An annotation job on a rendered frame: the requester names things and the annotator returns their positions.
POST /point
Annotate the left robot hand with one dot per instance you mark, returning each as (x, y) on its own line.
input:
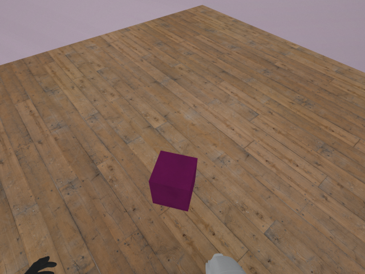
(39, 265)

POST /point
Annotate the carton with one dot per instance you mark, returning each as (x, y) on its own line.
(172, 180)

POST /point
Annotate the right robot thigh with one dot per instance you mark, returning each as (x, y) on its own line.
(223, 265)

